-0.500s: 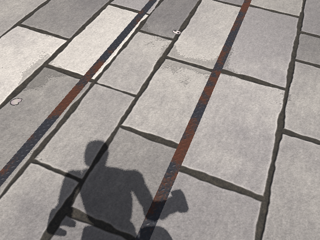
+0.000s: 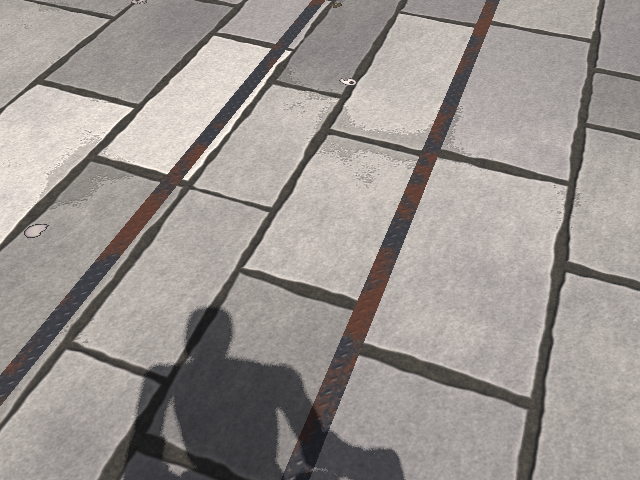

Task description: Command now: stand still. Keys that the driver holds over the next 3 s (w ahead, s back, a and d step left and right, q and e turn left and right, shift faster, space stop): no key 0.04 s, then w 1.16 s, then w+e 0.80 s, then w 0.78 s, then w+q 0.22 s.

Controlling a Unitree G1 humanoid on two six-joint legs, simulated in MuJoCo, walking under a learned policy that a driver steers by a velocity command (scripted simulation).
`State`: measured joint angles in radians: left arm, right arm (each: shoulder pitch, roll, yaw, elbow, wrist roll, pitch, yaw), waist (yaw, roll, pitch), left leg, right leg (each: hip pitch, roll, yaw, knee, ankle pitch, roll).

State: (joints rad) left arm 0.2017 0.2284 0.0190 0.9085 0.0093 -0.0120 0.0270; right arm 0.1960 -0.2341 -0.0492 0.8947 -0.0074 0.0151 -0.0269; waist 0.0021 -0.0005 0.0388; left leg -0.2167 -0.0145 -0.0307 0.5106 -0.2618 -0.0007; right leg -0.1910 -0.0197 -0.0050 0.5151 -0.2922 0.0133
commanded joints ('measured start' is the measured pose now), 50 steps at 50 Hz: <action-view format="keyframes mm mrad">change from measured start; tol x32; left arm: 1 5 117 25 -24 -1 -9 3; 31 -322 101 20 -193 -41 -82 -69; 37 246 324 107 -39 -13 -68 -54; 50 64 171 52 -11 -9 -101 -35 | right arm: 1 -16 -100 -20 -20 2 -13 -7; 37 374 11 27 78 5 -91 18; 50 -38 -95 -21 -46 7 -97 11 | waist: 1 6 8 -22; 31 -55 108 112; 37 107 -252 -389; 50 6 -33 22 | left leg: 1 28 39 -45 -81 146 19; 6 -110 0 -15 -39 -397 60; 14 165 13 24 -75 -73 105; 17 442 386 -640 -308 -69 312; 31 203 249 -62 -425 319 165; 35 244 217 14 -16 845 100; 37 -312 -27 30 677 -39 9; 39 -513 28 -92 883 -216 48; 50 -477 177 -33 338 276 0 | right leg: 1 -34 -32 35 -103 110 -19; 7 -112 -74 141 -161 -483 -117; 13 -173 -224 334 -282 -390 -193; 19 -734 -45 87 675 -121 -79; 35 32 58 -71 41 227 -135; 37 612 -332 597 -93 -146 -345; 42 46 -215 330 -340 79 -235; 50 9 -175 154 -440 207 -246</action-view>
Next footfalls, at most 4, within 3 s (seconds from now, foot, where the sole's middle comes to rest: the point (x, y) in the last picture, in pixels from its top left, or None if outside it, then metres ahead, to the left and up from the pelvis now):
0.72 right None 0.42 -0.13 -0.77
1.28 left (288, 387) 0.73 0.11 -0.77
1.80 right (404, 299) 0.98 -0.18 -0.77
2.32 left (376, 200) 1.34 -0.13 -0.77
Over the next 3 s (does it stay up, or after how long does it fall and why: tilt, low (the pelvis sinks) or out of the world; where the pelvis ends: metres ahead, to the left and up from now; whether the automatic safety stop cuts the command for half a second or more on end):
stays up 1.44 -0.36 0.00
